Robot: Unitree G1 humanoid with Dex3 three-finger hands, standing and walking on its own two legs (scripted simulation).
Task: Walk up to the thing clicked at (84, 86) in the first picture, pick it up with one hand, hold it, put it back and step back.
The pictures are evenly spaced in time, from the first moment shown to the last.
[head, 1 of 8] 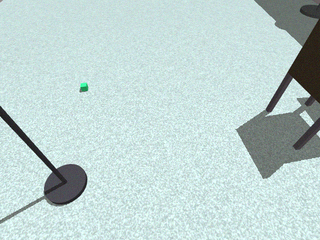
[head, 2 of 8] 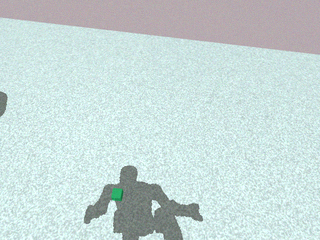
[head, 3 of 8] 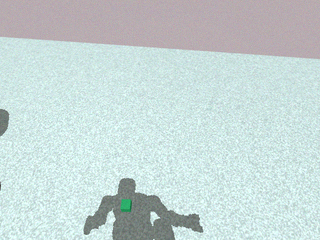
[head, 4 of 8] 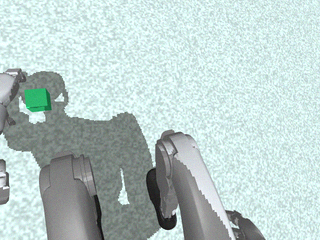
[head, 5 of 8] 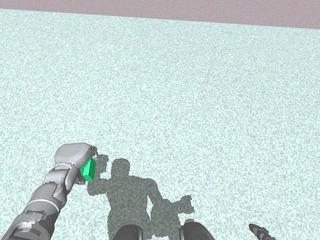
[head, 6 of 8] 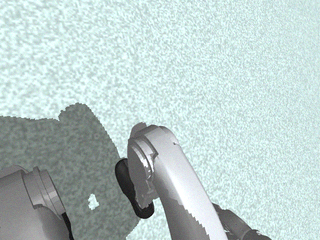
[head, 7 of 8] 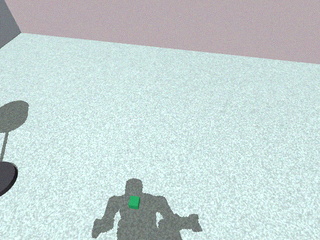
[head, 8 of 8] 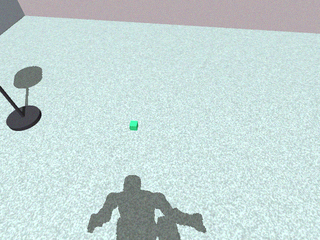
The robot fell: no
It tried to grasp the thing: yes
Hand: left
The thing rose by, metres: 0.68
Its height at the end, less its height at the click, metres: +0.00
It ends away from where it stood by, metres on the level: 0.01
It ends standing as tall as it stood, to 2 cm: yes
